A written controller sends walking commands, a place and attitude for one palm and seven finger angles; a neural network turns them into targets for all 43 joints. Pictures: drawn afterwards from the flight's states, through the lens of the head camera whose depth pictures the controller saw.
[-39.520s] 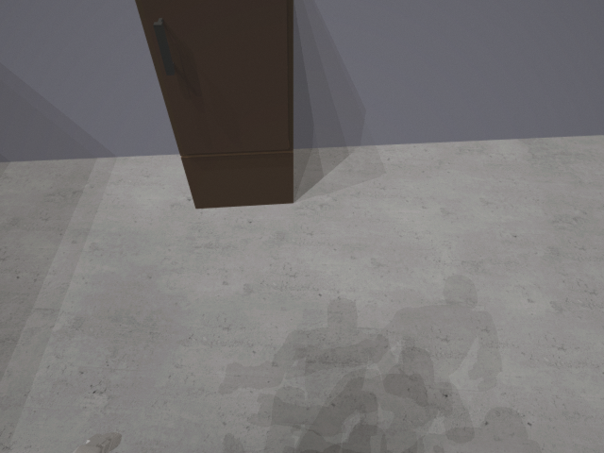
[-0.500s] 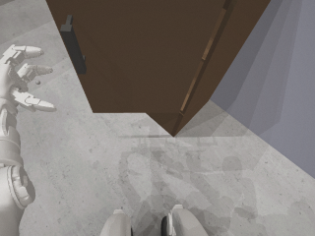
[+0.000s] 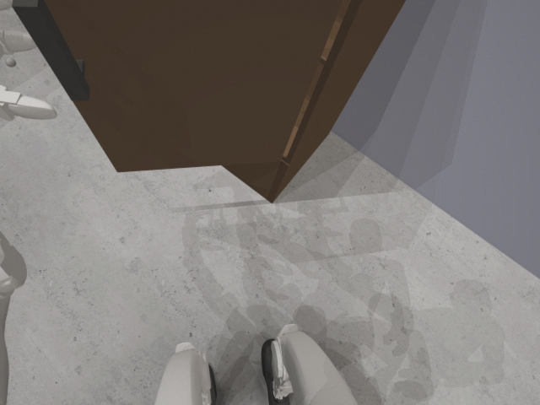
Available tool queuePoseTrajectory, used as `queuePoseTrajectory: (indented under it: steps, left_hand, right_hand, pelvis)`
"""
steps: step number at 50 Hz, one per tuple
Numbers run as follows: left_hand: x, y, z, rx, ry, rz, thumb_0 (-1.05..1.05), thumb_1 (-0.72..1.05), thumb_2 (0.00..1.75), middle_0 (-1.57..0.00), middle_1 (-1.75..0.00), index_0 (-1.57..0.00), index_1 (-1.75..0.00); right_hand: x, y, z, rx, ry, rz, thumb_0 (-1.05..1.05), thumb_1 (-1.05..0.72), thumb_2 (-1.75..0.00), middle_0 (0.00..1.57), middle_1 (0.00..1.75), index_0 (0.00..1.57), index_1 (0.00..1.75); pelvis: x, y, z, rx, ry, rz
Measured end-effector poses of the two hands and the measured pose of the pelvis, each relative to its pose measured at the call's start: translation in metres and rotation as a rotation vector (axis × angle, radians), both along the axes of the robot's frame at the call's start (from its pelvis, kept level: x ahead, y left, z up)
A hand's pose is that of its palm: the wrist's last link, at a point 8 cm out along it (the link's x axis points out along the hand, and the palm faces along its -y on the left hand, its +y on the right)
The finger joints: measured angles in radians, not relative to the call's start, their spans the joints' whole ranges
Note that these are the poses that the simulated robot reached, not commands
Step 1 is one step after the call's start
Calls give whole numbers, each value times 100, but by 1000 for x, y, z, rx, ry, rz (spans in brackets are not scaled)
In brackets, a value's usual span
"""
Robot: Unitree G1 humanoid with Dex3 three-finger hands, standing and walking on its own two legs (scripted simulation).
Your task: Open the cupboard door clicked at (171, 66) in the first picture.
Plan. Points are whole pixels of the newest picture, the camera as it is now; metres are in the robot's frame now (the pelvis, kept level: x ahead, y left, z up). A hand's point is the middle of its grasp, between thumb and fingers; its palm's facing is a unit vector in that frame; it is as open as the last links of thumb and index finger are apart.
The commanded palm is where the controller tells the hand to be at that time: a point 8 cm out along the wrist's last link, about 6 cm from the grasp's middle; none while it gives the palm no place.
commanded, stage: move the hooked fingers beside the handle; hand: left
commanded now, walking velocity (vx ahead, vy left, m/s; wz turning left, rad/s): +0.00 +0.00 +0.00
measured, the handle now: (59, 41) +0.59 +0.21 +0.07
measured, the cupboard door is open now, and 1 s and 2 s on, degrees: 46 45 46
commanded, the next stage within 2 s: slide the fingers in behind the handle in 0.72 s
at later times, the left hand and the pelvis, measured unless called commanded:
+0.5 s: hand (13, 72) +0.54 +0.25 +0.08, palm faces +0.00 -1.00 -0.02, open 14.0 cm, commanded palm +0.53 +0.29 +0.07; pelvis +0.01 +0.00 +0.01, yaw +0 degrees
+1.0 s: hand (10, 76) +0.53 +0.25 +0.08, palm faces -0.01 -1.00 -0.01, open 14.0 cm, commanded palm +0.52 +0.28 +0.07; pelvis +0.01 +0.00 +0.00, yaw +0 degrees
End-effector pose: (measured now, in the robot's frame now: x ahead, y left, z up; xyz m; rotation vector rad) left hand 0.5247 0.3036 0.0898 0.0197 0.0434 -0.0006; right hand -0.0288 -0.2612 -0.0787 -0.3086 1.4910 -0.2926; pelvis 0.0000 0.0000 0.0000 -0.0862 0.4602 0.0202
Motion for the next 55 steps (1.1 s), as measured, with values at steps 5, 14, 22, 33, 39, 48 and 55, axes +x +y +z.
queuePoseTrajectory:
  steps: [5, 14, 22, 33, 39, 48, 55]
  left_hand:
    - [2, 3, -4, 14, 18, 3, -1, -50, 30, -30, -120, -31, -121]
    - [-10, 9, -8, 5, 24, 12, -1, -50, 30, -30, -120, -30, -120]
    - [-8, 3, -7, -2, 14, 2, -1, -50, 30, -30, -120, -30, -120]
    - [-9, 7, -8, 8, 5, 18, -1, -50, 30, -30, -120, -30, -120]
    - [-17, 14, -6, 4, 15, 13, -1, -50, 30, -30, -120, -30, -120]
    - [-14, 8, -8, -6, 8, -4, -1, -50, 30, -30, -120, -30, -120]
    - [-9, -7, -13, -19, 10, -13, -1, -50, 30, -30, -120, -30, -120]
  right_hand:
    - [-9, 7, 2, 25, 38, -29, 1, -90, -90, 20, 30, 20, 30]
    - [2, 6, 6, 36, 42, -21, 1, -90, -90, 20, 30, 20, 30]
    - [28, -5, 6, 4, -7, 22, 1, -90, -90, 20, 30, 20, 30]
    - [41, -5, 3, 7, -56, 24, 1, -90, -90, 20, 30, 20, 30]
    - [35, -1, 2, 26, -32, 24, 1, -90, -90, 20, 30, 20, 30]
    - [24, -1, 2, 10, -12, 26, 1, -90, -90, 20, 30, 20, 30]
    - [18, 0, 3, 8, -12, 11, 1, -90, -90, 20, 30, 20, 30]
  pelvis:
    - [4, 0, 2, 1, 6, -11]
    - [12, -1, 9, 0, -8, -5]
    - [14, -1, 9, -2, -14, 9]
    - [14, -2, 7, 0, -14, -2]
    - [13, -3, 8, -1, -20, 3]
    - [9, -1, 5, -6, -14, 12]
    - [7, 1, 4, -6, -14, 6]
